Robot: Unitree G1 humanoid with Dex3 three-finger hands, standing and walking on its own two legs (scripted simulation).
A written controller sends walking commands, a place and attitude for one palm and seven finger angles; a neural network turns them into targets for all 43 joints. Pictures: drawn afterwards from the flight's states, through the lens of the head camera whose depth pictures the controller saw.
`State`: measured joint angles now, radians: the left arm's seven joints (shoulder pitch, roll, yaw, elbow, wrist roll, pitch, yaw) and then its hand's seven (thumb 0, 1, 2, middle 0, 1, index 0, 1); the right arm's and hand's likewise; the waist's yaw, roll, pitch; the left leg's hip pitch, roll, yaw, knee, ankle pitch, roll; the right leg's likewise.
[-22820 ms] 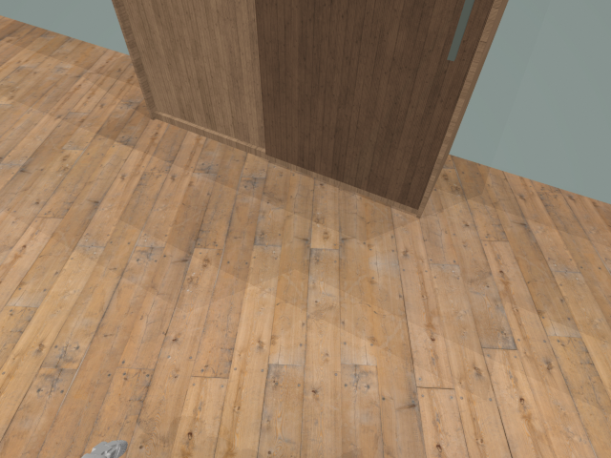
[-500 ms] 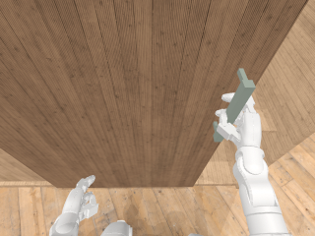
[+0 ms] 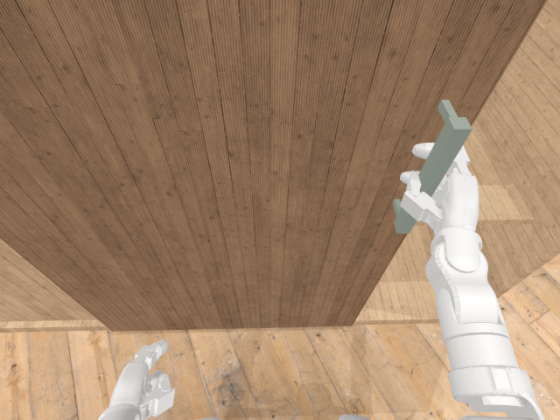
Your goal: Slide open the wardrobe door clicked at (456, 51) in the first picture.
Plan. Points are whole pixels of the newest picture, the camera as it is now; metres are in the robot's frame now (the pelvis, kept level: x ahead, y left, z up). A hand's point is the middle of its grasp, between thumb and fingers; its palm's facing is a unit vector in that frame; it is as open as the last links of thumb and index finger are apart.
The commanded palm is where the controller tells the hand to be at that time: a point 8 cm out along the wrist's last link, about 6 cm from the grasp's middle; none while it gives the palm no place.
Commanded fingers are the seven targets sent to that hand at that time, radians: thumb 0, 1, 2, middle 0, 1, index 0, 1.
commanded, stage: step sideways, sliding the door along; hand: right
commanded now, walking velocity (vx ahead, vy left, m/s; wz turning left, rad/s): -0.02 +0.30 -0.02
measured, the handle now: (421, 174) +0.43 -0.23 +0.10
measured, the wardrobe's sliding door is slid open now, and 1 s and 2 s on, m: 0.37 0.54 0.54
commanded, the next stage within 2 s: stop walking and hold the door there in 1.02 s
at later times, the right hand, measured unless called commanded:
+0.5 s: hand (333, 197) +0.38 -0.08 +0.11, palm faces +0.26 +0.96 -0.10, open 6.1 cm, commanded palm +0.35 -0.07 +0.11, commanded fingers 0.00 -0.90 -0.90 0.45 1.40 0.45 1.40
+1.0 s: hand (283, 195) +0.38 -0.01 +0.11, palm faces +0.31 +0.95 -0.07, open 6.1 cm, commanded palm +0.35 +0.01 +0.11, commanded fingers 0.00 -0.90 -0.90 0.45 1.40 0.45 1.40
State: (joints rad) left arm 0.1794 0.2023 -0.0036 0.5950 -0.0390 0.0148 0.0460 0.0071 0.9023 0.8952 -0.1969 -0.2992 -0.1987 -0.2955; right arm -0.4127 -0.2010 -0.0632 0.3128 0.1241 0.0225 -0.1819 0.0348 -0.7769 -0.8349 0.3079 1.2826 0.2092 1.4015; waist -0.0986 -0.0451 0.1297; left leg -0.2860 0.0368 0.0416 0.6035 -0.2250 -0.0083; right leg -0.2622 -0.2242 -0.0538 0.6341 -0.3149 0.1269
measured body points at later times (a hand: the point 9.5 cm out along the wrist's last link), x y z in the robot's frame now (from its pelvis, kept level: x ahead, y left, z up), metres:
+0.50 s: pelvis +0.01 +0.09 +0.00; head +0.06 +0.10 +0.44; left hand +0.22 +0.30 -0.11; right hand +0.36 -0.13 +0.12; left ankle +0.05 +0.21 -0.72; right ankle -0.01 -0.05 -0.72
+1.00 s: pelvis +0.01 +0.18 +0.01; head +0.06 +0.17 +0.45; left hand +0.22 +0.40 -0.09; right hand +0.36 -0.06 +0.12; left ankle +0.04 +0.32 -0.68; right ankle +0.00 +0.02 -0.72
